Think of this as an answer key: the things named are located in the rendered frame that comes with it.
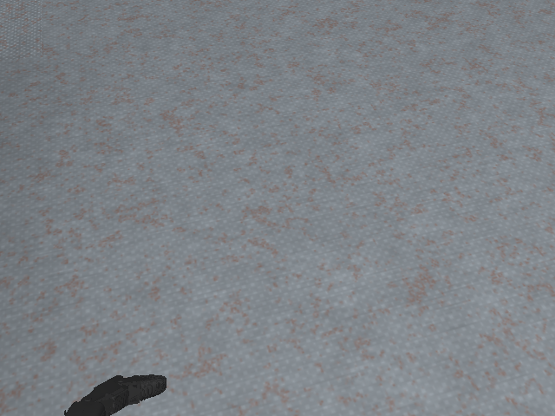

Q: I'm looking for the left robot hand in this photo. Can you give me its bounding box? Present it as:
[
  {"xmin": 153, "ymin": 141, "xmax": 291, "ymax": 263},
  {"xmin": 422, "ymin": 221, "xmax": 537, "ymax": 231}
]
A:
[{"xmin": 64, "ymin": 374, "xmax": 167, "ymax": 416}]

